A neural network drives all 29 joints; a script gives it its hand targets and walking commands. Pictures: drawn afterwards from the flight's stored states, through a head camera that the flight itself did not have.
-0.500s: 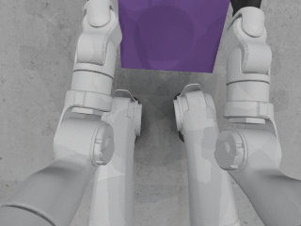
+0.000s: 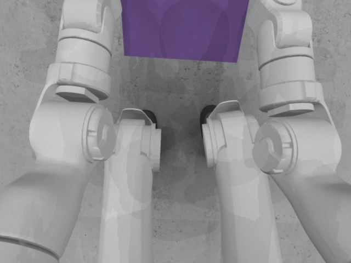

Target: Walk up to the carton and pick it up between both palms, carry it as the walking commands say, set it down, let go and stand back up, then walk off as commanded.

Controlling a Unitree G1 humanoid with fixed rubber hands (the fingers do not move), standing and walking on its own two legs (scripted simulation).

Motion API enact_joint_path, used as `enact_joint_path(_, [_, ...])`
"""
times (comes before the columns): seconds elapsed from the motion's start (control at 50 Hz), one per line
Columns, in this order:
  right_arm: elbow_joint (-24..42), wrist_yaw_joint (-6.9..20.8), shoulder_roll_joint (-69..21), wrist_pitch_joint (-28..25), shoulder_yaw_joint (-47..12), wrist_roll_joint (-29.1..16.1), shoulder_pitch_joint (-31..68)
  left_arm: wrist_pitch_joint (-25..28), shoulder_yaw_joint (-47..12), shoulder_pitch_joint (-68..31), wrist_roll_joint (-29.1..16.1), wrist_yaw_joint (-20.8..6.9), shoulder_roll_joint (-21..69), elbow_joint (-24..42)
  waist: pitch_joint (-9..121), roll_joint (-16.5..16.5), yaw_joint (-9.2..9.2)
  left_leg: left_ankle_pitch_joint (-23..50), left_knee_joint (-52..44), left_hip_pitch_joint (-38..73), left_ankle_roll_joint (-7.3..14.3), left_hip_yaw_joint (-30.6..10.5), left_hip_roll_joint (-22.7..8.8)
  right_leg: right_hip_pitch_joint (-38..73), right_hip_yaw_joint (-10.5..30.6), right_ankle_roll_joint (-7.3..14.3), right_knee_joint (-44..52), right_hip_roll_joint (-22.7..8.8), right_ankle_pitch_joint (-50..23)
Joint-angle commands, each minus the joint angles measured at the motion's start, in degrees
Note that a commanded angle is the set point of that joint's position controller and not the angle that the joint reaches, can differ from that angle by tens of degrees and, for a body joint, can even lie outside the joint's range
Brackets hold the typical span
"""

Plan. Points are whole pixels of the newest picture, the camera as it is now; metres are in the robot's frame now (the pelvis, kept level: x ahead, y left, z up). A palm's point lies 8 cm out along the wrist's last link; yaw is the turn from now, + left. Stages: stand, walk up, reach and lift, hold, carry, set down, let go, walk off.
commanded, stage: set down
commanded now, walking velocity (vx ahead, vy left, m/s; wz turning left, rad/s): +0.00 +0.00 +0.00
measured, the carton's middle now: out of the picture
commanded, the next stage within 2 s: none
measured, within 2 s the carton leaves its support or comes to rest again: rests again in 1.40 s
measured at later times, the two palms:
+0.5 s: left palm out of the picture +0.58 +0.09 -0.18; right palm out of the picture +0.55 -0.19 -0.17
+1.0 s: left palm out of the picture +0.58 +0.09 -0.18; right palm out of the picture +0.55 -0.19 -0.17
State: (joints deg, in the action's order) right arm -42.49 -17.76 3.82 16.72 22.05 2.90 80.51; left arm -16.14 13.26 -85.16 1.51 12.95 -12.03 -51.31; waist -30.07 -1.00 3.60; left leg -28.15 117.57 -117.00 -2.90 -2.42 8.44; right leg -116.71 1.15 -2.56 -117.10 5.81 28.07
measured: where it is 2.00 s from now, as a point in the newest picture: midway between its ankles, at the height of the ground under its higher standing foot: (179, 150)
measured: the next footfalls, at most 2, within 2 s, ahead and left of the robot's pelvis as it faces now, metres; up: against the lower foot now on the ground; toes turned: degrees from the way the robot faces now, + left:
none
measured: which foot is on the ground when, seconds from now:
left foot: down 0.00-1.00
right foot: down 0.00-1.00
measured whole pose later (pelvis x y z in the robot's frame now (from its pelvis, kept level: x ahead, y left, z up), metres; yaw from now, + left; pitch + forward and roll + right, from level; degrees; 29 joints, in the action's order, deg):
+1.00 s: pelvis +0.04 +0.00 -0.05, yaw -2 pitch +33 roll -1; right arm -53.4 -12.9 8.3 14.6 20.3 -1.2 77.3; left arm -11.1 16.5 -79.4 5.3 6.3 -9.4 -55.8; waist -17.8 1.8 3.4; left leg -34.9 128.7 -127.1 -3.1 -2.7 7.2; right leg -127.5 -0.8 -2.0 -127.2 7.1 33.2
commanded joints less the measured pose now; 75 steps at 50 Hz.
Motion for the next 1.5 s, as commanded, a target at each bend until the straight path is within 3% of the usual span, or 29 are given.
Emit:
enact_joint_path(0.0, [16.0, 23.7, -50.5, -2.8, -33.9, -10.0, 51.5, 2.0, -27.8, -43.1, -10.4, -19.0, 63.5, 12.4, 124.3, -0.7, 3.54, 10.7, -7.6, 42.1, 2.8, 6.2, 0.7, 43.6, -5.5, 1.3, 9.0, 1.0, -11.9])
enact_joint_path(0.1, [13.2, 23.3, -55.1, -1.7, -34.5, -13.7, 47.0, 3.8, -29.3, -48.1, -10.4, -17.4, 55.2, 20.5, 126.0, -2.5, -0.06, 16.6, -4.6, 40.3, 3.1, 6.9, 0.8, 45.8, -4.1, 0.5, 6.1, 1.9, -21.5])
enact_joint_path(0.16, [8.7, 24.0, -50.6, -2.8, -33.3, -12.0, 47.7, 3.4, -24.4, -36.6, -6.9, -17.6, 55.2, 6.3, 109.6, -0.9, -1.96, 13.7, -4.3, 33.9, 3.8, 5.7, 0.5, 37.5, -4.8, 0.4, 5.0, 0.8, -16.6])
enact_joint_path(0.2, [7.4, 24.8, -52.1, -3.2, -33.1, -11.7, 45.4, 4.1, -20.5, -33.0, -4.9, -19.0, 55.2, 3.9, 102.9, 1.1, -6.75, 12.7, -3.6, 29.6, 3.7, 6.7, -0.4, 33.6, -3.8, 0.7, 5.2, 1.2, -14.3])
enact_joint_path(0.3, [7.7, 24.6, -50.1, -4.5, -33.9, -13.4, 49.6, 5.1, -22.4, -38.8, -7.8, -18.4, 54.7, 7.0, 110.2, 1.9, -3.43, 14.7, -2.1, 34.3, 3.4, 5.9, -0.2, 35.0, -5.7, 1.0, 2.6, 1.3, -15.5])
enact_joint_path(0.38, [4.4, 25.0, -52.2, -4.4, -32.9, -15.2, 47.4, 5.2, -21.5, -37.8, -5.5, -18.7, 52.8, 6.7, 104.3, -0.5, -8.22, 14.2, -1.0, 31.5, 3.3, 7.6, -0.4, 32.7, -3.9, 0.8, 3.4, 1.3, -16.0])
enact_joint_path(0.4, [0.4, 24.9, -50.8, -4.2, -31.3, -13.8, 44.8, 4.8, -21.4, -39.1, -6.0, -19.5, 54.1, 4.2, 99.0, -0.2, -4.13, 8.7, -1.4, 27.9, 3.1, 7.6, -0.9, 30.7, -4.4, 1.1, 4.2, 1.8, -11.1])
enact_joint_path(0.42, [1.3, 24.9, -53.5, -4.1, -29.7, -13.2, 45.8, 4.8, -19.4, -37.9, -4.3, -20.1, 52.7, 4.3, 98.1, 0.8, -5.82, 9.1, -1.2, 27.7, 3.8, 6.8, -1.1, 30.0, -4.0, 1.1, 3.7, 2.0, -10.9])
enact_joint_path(0.44, [0.9, 24.7, -51.8, -4.3, -29.1, -12.6, 46.1, 4.5, -18.2, -35.8, -4.2, -20.1, 53.8, 1.3, 96.3, 0.4, -3.42, 6.3, -1.7, 27.1, 3.8, 6.5, -1.3, 28.6, -5.1, 1.2, 3.1, 1.8, -8.6])
enact_joint_path(0.46, [3.5, 25.1, -49.4, -4.5, -29.1, -12.9, 48.9, 4.1, -17.9, -36.1, -3.6, -20.2, 54.9, 2.4, 95.6, -2.5, -6.33, 9.3, -1.6, 27.5, 3.0, 7.2, -1.0, 28.6, -3.8, 1.5, 3.9, 1.8, -10.5])
enact_joint_path(0.52, [-4.8, 25.2, -49.2, -3.7, -25.5, -9.5, 43.9, 3.0, -15.4, -35.2, -1.0, -21.6, 54.4, -4.3, 85.3, -2.0, -3.87, 1.0, -2.2, 23.6, 3.1, 6.9, -1.5, 22.9, -4.7, 2.0, 4.2, 2.1, -2.4])
enact_joint_path(0.6, [0.6, 25.3, -47.3, -4.8, -24.6, -12.4, 48.4, 3.7, -20.2, -41.1, -4.7, -21.0, 53.0, 5.0, 92.3, -5.6, -1.35, 4.1, -2.0, 28.8, 3.2, 5.5, -1.2, 22.6, -5.2, 2.2, 2.7, 1.9, -5.0])
enact_joint_path(0.62, [-2.5, 25.4, -46.1, -4.8, -24.8, -12.2, 47.9, 3.2, -18.4, -37.3, -3.3, -20.8, 54.7, -0.4, 89.3, -5.7, -2.55, 3.5, -1.6, 28.2, 2.7, 6.3, -1.3, 22.0, -4.8, 2.5, 3.3, 1.3, -3.4])
enact_joint_path(0.64, [-2.1, 25.4, -44.8, -5.0, -23.8, -10.9, 47.7, 2.7, -18.0, -37.4, -3.5, -21.0, 54.3, -0.6, 86.1, -6.4, -0.19, 3.5, -2.3, 28.2, 2.8, 5.2, -1.1, 20.2, -5.2, 2.1, 3.1, 1.5, -3.3])
enact_joint_path(0.66, [-0.3, 25.7, -46.2, -5.1, -24.3, -11.4, 47.8, 2.8, -17.3, -36.0, -2.4, -20.9, 52.4, -0.2, 85.8, -5.1, -3.64, 4.0, -2.4, 28.1, 3.1, 5.6, -1.1, 20.6, -4.7, 1.8, 3.1, 1.7, -3.6])
enact_joint_path(0.74, [-2.4, 26.2, -49.2, -5.2, -24.8, -10.7, 42.3, 3.9, -16.5, -32.6, -1.6, -21.6, 55.9, -0.7, 86.7, -2.2, -3.37, 10.6, 0.4, 25.1, 2.9, 6.0, -0.2, 22.4, -4.4, 1.4, 1.9, 2.1, -10.9])
enact_joint_path(0.82, [-4.7, 26.6, -51.9, -5.1, -24.5, -11.5, 37.6, 4.7, -15.9, -28.2, 0.8, -21.7, 54.4, -0.4, 85.9, -3.8, -6.63, 13.0, 0.7, 21.6, 3.0, 7.3, -0.4, 22.7, -3.4, 1.1, 1.7, 2.7, -14.5])
enact_joint_path(0.84, [-3.4, 26.4, -50.0, -5.7, -24.9, -11.1, 38.1, 5.0, -18.0, -28.9, -1.1, -21.4, 54.9, 0.6, 85.0, -3.3, -3.72, 12.8, 0.0, 22.5, 2.9, 5.8, 0.0, 22.3, -4.5, 1.1, 1.0, 2.4, -15.0])
enact_joint_path(0.88, [-3.2, 26.7, -51.0, -6.0, -25.6, -10.9, 35.8, 5.5, -17.7, -28.0, -0.5, -21.2, 56.1, 1.1, 82.9, -3.4, -5.38, 14.2, 0.9, 21.0, 2.5, 6.7, 0.2, 19.5, -3.7, 0.9, 0.6, 3.1, -16.0])
enact_joint_path(0.92, [-4.5, 26.4, -47.6, -6.6, -23.2, -9.9, 36.2, 4.8, -16.4, -24.0, 0.6, -21.1, 57.2, -5.3, 79.2, -5.7, -3.19, 11.1, -0.1, 20.3, 2.5, 5.8, -0.1, 17.4, -5.0, 1.1, 0.4, 2.1, -12.7])
enact_joint_path(1.04, [-7.4, 26.5, -50.1, -6.5, -22.9, -9.3, 31.2, 6.5, -13.3, -21.4, 3.1, -20.2, 53.4, -5.0, 72.9, -1.7, -6.82, 8.5, -0.1, 14.0, 3.2, 5.4, 0.2, 13.7, -3.1, 0.9, 0.6, 2.8, -11.5])
enact_joint_path(1.18, [-10.3, 27.0, -48.5, -6.1, -20.4, -6.3, 28.0, 6.7, -14.6, -21.8, 3.6, -19.9, 51.6, -4.1, 70.0, -1.9, -4.26, 9.6, -1.4, 14.8, 2.8, 4.0, 0.4, 8.7, -4.4, 0.6, -0.7, 2.8, -10.7])
enact_joint_path(1.2, [-8.9, 27.2, -48.3, -6.1, -21.0, -7.2, 27.4, 6.5, -14.4, -19.1, 5.0, -19.7, 50.6, -5.0, 70.8, -3.1, -6.28, 9.6, -0.4, 16.0, 3.3, 5.0, 0.1, 9.6, -3.5, 0.6, -0.2, 2.5, -9.9])
enact_joint_path(1.3, [-7.9, 26.3, -44.2, -6.2, -20.7, -4.5, 25.6, 6.5, -14.9, -19.3, 1.8, -20.2, 49.8, -4.1, 70.4, -0.8, -0.42, 9.9, 0.3, 13.5, 2.6, 4.0, -0.1, 13.5, -3.0, 0.1, 0.9, 1.7, -12.7])
enact_joint_path(1.34, [-9.7, 26.4, -44.0, -6.2, -19.8, -3.2, 22.9, 6.7, -13.0, -15.4, 3.7, -20.1, 49.0, -8.2, 67.9, 2.2, -0.97, 9.9, -0.1, 12.8, 3.2, 3.1, 0.3, 11.6, -4.1, -0.1, 0.0, 1.5, -12.7])
enact_joint_path(1.38, [-12.4, 27.3, -47.0, -5.4, -18.2, -2.6, 19.8, 5.9, -11.2, -12.5, 6.9, -20.3, 49.7, -10.7, 64.1, -2.4, -4.49, 9.7, -1.0, 11.2, 2.9, 4.8, 0.5, 11.3, -2.6, 0.3, 0.6, 2.4, -13.9])
enact_joint_path(1.4, [-10.0, 27.3, -46.4, -5.5, -19.6, -2.4, 20.4, 6.5, -11.6, -12.2, 5.2, -20.5, 48.8, -8.6, 65.8, 2.1, -2.57, 12.0, -0.3, 11.6, 3.2, 3.3, 0.2, 12.1, -3.5, 0.0, -1.1, 1.8, -15.3])
enact_joint_path(1.42, [-7.6, 27.2, -44.9, -6.6, -19.6, -3.4, 21.8, 6.9, -15.3, -16.0, 2.7, -20.4, 53.7, -4.0, 70.0, -3.6, -0.70, 15.9, 0.6, 14.0, 2.1, 4.0, 1.2, 13.1, -2.6, 1.1, -1.3, 2.4, -18.7])
enact_joint_path(1.48, [-9.7, 27.2, -48.5, -5.8, -21.0, -3.5, 18.2, 7.2, -13.0, -10.3, 5.4, -20.3, 49.2, -8.7, 68.2, 0.4, -3.97, 14.9, 0.8, 13.0, 3.0, 4.1, 0.4, 14.0, -2.7, -0.2, -0.3, 2.2, -18.7])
